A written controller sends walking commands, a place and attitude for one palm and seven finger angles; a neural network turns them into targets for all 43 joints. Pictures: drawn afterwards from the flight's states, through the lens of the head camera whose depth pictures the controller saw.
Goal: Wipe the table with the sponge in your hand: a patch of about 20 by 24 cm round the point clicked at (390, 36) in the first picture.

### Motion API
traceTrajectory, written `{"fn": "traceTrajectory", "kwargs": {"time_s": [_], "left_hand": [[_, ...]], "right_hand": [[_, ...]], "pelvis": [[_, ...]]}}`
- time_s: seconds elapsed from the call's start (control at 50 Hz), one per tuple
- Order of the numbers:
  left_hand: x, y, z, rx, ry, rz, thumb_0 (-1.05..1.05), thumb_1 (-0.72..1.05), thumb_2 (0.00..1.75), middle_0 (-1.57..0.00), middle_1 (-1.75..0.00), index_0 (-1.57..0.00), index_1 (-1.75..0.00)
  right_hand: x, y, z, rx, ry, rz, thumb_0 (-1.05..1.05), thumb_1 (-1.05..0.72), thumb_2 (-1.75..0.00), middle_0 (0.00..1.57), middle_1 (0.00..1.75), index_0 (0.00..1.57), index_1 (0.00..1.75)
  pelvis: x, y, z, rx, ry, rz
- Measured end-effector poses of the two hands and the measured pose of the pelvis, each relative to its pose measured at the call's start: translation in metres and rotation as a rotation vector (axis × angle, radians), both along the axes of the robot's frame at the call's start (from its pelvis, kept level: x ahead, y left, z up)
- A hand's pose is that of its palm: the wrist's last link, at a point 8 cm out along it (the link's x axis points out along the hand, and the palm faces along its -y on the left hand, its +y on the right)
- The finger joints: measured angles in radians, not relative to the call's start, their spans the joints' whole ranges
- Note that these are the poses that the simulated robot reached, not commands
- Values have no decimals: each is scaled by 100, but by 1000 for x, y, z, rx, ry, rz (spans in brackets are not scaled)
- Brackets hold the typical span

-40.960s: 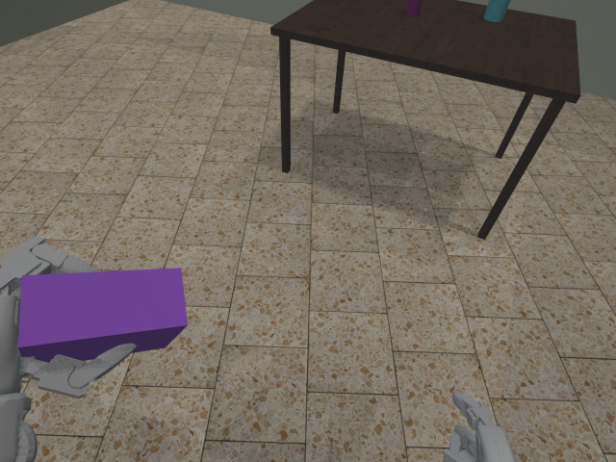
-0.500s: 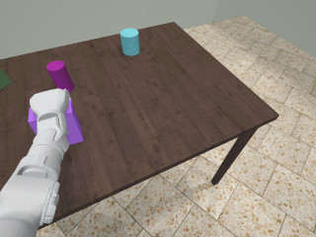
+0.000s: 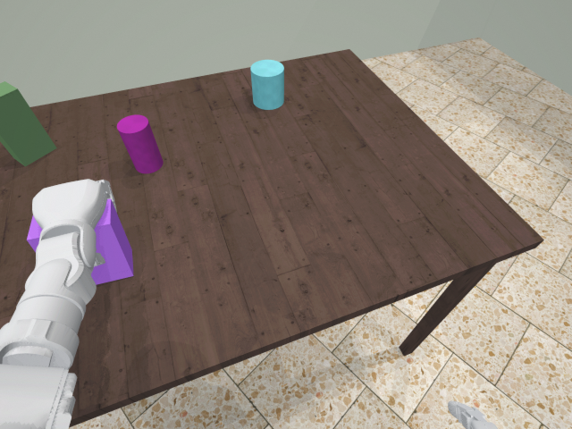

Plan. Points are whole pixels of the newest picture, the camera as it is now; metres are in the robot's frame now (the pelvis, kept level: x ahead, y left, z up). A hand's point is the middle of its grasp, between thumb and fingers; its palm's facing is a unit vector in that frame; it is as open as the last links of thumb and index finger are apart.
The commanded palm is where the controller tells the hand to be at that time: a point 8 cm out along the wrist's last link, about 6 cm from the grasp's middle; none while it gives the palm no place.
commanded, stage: wipe back along the first lane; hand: left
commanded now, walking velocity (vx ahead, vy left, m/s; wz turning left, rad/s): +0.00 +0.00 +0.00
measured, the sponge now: (91, 255) +0.37 +0.34 +0.00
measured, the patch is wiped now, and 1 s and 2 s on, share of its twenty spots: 1.00 1.00 1.00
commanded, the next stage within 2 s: lift the sponge slowly off the table in 1.62 s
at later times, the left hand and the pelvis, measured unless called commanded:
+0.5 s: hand (87, 256) +0.33 +0.31 +0.05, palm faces -0.02 -0.03 -1.00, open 9.7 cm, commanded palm +0.30 +0.29 +0.08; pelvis +0.00 +0.01 +0.00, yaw +1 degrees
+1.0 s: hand (87, 285) +0.29 +0.29 +0.05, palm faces +0.00 -0.05 -1.00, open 9.7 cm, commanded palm +0.25 +0.27 +0.08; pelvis +0.00 +0.00 +0.00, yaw +0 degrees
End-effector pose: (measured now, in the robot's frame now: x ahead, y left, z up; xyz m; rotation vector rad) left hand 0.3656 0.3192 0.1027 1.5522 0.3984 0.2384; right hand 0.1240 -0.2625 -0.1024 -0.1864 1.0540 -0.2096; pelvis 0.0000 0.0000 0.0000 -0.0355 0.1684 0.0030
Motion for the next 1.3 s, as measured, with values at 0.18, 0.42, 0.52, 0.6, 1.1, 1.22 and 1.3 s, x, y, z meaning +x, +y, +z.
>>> {"fn": "traceTrajectory", "kwargs": {"time_s": [0.18,0.42,0.52,0.6,1.1,1.22,1.3], "left_hand": [[-16,-4,-2,-9,-49,11,-1,-49,112,-73,-140,-75,-141],[-41,-12,-3,-17,-75,28,-2,-47,111,-72,-141,-74,-142],[-52,-17,-3,-16,-86,25,-2,-46,110,-72,-141,-73,-142],[-59,-19,-3,-18,-89,28,-2,-46,110,-71,-141,-73,-142],[-106,-39,-3,-35,-104,29,-1,-45,110,-71,-142,-72,-143],[-117,-43,-3,-41,-106,28,0,-45,110,-70,-142,-72,-143],[-127,-48,-3,-42,-110,19,0,-45,110,-70,-142,-72,-143]], "right_hand": [[19,10,-2,30,-16,16,1,-91,-90,20,30,20,30],[43,27,7,57,-99,72,1,-91,-90,20,30,20,30],[50,33,10,63,-130,97,1,-91,-90,20,30,20,30],[53,35,12,65,-145,108,1,-91,-90,20,30,20,30],[67,27,18,82,-212,127,1,-91,-90,20,30,20,30],[77,28,23,88,-247,137,1,-91,-90,20,30,20,30],[83,30,26,97,-273,143,1,-91,-90,20,30,20,30]], "pelvis": [[8,4,1,-1,-6,-2],[6,7,0,2,-37,8],[3,7,0,3,-50,11],[1,6,0,4,-59,12],[3,-5,1,14,-101,4],[4,-7,2,16,-106,1],[5,-7,2,16,-109,-3]]}}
